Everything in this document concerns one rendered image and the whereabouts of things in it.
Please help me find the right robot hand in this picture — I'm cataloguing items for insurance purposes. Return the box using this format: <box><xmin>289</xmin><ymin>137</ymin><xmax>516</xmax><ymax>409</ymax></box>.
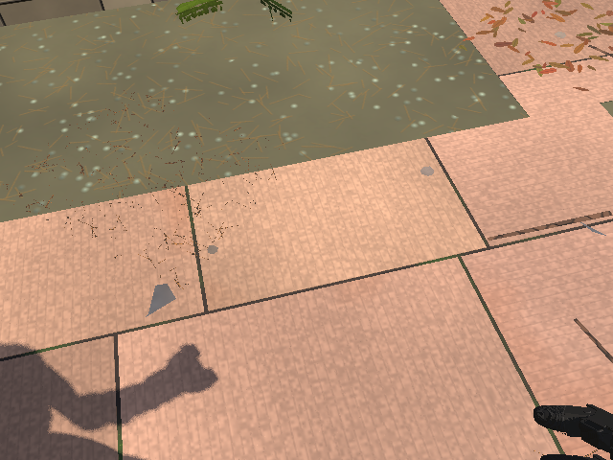
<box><xmin>534</xmin><ymin>404</ymin><xmax>613</xmax><ymax>460</ymax></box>

